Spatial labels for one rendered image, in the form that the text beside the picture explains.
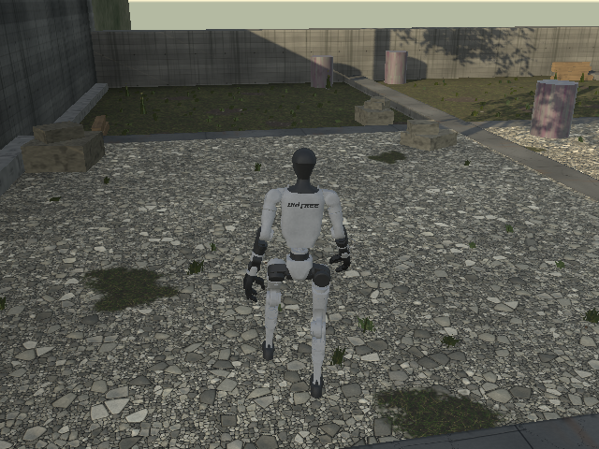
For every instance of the left robot upper arm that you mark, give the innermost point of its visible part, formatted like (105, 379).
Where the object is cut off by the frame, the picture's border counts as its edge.
(272, 197)

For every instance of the robot left forearm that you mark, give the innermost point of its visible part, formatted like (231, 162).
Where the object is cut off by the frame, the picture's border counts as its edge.
(260, 246)

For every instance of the right robot hand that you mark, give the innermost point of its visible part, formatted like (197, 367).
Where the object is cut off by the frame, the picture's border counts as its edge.
(337, 258)

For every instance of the right robot upper arm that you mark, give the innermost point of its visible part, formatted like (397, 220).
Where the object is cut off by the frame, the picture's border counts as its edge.
(335, 213)

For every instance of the robot right forearm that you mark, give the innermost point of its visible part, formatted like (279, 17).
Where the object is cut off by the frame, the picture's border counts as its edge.
(342, 245)

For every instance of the right robot shin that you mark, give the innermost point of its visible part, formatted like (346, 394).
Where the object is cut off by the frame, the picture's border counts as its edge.
(318, 353)

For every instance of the robot right foot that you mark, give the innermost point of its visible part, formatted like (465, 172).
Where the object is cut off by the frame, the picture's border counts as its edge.
(316, 390)

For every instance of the left robot hand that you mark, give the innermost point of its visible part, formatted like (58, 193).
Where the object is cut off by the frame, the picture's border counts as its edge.
(247, 285)

